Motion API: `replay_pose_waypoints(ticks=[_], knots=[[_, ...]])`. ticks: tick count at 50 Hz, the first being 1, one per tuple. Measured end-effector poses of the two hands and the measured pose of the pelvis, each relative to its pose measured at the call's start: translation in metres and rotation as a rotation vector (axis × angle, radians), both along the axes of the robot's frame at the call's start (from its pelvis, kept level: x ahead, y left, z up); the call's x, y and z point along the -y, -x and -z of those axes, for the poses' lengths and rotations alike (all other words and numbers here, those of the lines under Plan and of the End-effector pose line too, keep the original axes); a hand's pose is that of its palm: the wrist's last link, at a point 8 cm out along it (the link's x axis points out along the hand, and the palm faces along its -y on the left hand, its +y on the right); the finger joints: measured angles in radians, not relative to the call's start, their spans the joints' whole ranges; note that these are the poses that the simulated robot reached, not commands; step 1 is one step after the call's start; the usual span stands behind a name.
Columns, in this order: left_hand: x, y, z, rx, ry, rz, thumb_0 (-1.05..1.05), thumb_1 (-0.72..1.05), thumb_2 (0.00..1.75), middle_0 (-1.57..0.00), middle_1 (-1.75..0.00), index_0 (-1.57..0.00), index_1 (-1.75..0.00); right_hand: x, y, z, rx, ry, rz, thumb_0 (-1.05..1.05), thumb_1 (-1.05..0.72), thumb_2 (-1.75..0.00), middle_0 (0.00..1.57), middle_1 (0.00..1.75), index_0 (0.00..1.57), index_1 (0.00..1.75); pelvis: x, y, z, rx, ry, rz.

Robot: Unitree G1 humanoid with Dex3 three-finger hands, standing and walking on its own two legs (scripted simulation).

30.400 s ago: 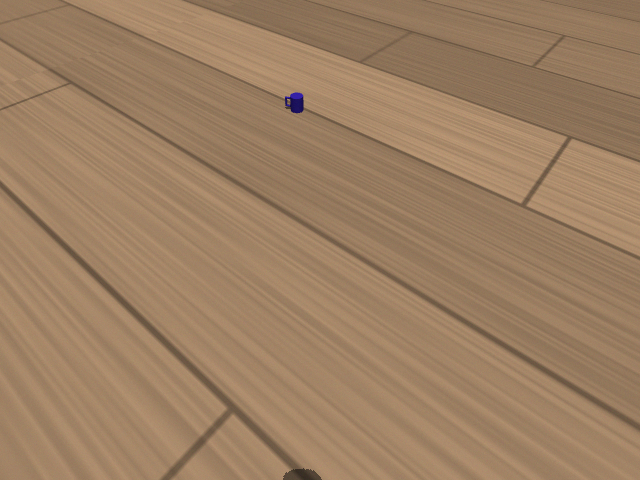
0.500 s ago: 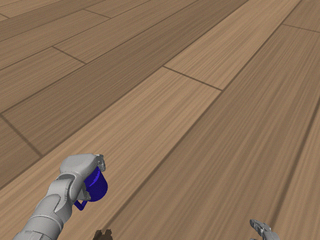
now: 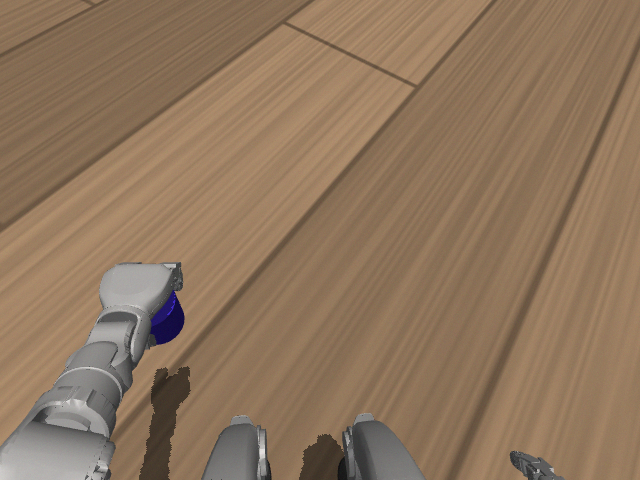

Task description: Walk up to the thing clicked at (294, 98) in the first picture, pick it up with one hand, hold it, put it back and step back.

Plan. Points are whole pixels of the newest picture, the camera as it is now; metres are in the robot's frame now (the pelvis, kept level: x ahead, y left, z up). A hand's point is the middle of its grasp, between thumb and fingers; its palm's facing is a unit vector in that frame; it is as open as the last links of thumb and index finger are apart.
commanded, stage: crouch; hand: left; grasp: from above
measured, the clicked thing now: (148, 322) +0.37 +0.23 -0.14
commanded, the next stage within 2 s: lower in 1.38 s
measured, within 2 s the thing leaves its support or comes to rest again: neither
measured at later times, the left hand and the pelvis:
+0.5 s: hand (181, 338) +0.40 +0.23 -0.34, palm faces -0.45 -0.01 -0.90, open 10.1 cm; pelvis -0.04 +0.00 -0.19, yaw -3 degrees
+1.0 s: hand (189, 342) +0.42 +0.24 -0.44, palm faces -0.45 -0.04 -0.89, open 10.0 cm; pelvis -0.03 -0.01 -0.27, yaw -6 degrees
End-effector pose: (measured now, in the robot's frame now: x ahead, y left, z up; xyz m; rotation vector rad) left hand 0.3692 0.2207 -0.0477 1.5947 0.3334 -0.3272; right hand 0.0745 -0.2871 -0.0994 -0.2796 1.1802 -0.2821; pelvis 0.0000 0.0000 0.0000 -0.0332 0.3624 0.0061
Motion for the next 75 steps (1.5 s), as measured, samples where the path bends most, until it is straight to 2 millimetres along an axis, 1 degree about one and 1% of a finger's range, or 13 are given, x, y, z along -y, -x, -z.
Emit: replay_pose_waypoints(ticks=[4, 8, 11, 14, 18, 23, 30, 36, 42, 52, 62, 68, 75], knots=[[-0.003, -0.012, 0.042, 0.008, -0.007, -0.03, 0.01, -0.04, 0.65, -0.58, -0.78, -0.6, -0.77, -0.001, 0.033, 0.041, -0.061, 0.011, 0.03, 0.01, -0.9, -0.9, 0.2, 0.29, 0.2, 0.3, -0.002, 0.012, 0.038, -0.078, 0.008, 0.005], [-0.003, -0.019, 0.082, 0.008, -0.001, -0.054, 0.01, -0.04, 0.64, -0.59, -0.77, -0.61, -0.77, -0.008, 0.063, 0.08, -0.12, 0.002, 0.057, 0.01, -0.9, -0.9, 0.2, 0.29, 0.2, 0.3, -0.003, 0.023, 0.073, -0.131, 0.015, 0.009], [-0.003, -0.02, 0.112, -0.01, 0.005, -0.06, 0.01, -0.04, 0.64, -0.59, -0.77, -0.61, -0.76, -0.015, 0.078, 0.107, -0.153, -0.011, 0.063, 0.01, -0.9, -0.9, 0.2, 0.29, 0.21, 0.3, -0.004, 0.031, 0.097, -0.162, 0.019, 0.011], [-0.004, -0.021, 0.142, -0.035, 0.009, -0.059, 0.0, -0.04, 0.65, -0.59, -0.77, -0.61, -0.76, -0.021, 0.088, 0.132, -0.171, -0.022, 0.061, 0.01, -0.9, -0.9, 0.2, 0.29, 0.21, 0.3, -0.004, 0.036, 0.12, -0.19, 0.025, 0.01], [-0.005, -0.023, 0.181, -0.06, 0.02, -0.051, 0.01, -0.05, 0.65, -0.6, -0.77, -0.62, -0.76, -0.023, 0.092, 0.16, -0.185, -0.029, 0.044, 0.01, -0.9, -0.9, 0.21, 0.29, 0.21, 0.3, -0.003, 0.041, 0.148, -0.226, 0.031, 0.014], [-0.009, -0.032, 0.224, -0.049, 0.042, -0.048, 0.01, -0.05, 0.65, -0.6, -0.77, -0.62, -0.76, -0.021, 0.084, 0.189, -0.199, -0.022, 0.004, 0.01, -0.89, -0.9, 0.21, 0.29, 0.21, 0.3, -0.001, 0.04, 0.179, -0.268, 0.041, 0.017], [-0.016, -0.043, 0.268, -0.041, 0.043, -0.059, 0.01, -0.05, 0.65, -0.61, -0.76, -0.63, -0.75, -0.014, 0.064, 0.215, -0.211, -0.015, -0.051, 0.01, -0.9, -0.9, 0.21, 0.29, 0.21, 0.3, 0.001, 0.034, 0.208, -0.309, 0.051, 0.02], [-0.021, -0.048, 0.291, -0.049, 0.05, -0.082, 0.01, -0.06, 0.64, -0.63, -0.74, -0.65, -0.73, -0.01, 0.051, 0.231, -0.215, -0.026, -0.084, 0.0, -0.9, -0.9, 0.2, 0.29, 0.21, 0.3, 0.004, 0.029, 0.224, -0.314, 0.055, 0.031], [-0.023, -0.053, 0.311, -0.055, 0.053, -0.08, 0.01, -0.06, 0.63, -0.64, -0.72, -0.66, -0.71, -0.007, 0.049, 0.247, -0.229, -0.035, -0.102, 0.0, -0.91, -0.9, 0.2, 0.29, 0.21, 0.3, 0.006, 0.029, 0.24, -0.31, 0.059, 0.042], [-0.02, -0.057, 0.344, -0.051, 0.063, -0.064, 0.0, -0.05, 0.63, -0.63, -0.72, -0.66, -0.72, -0.007, 0.073, 0.274, -0.275, -0.047, -0.086, 0.0, -0.91, -0.91, 0.2, 0.29, 0.21, 0.3, 0.005, 0.037, 0.271, -0.29, 0.063, 0.06], [-0.02, -0.059, 0.364, -0.042, 0.052, -0.077, 0.0, -0.05, 0.62, -0.63, -0.73, -0.65, -0.72, -0.011, 0.098, 0.296, -0.305, -0.055, -0.065, 0.0, -0.91, -0.91, 0.2, 0.29, 0.21, 0.3, 0.006, 0.045, 0.296, -0.266, 0.062, 0.071], [-0.023, -0.064, 0.372, -0.046, 0.044, -0.089, 0.0, -0.04, 0.62, -0.63, -0.73, -0.65, -0.72, -0.011, 0.105, 0.305, -0.315, -0.055, -0.067, 0.0, -0.91, -0.9, 0.2, 0.29, 0.21, 0.3, 0.007, 0.046, 0.306, -0.257, 0.063, 0.077], [-0.024, -0.067, 0.382, -0.06, 0.045, -0.088, 0.0, -0.04, 0.62, -0.63, -0.73, -0.65, -0.72, -0.01, 0.106, 0.312, -0.321, -0.053, -0.076, 0.0, -0.91, -0.9, 0.2, 0.29, 0.21, 0.3, 0.007, 0.045, 0.315, -0.25, 0.067, 0.08]])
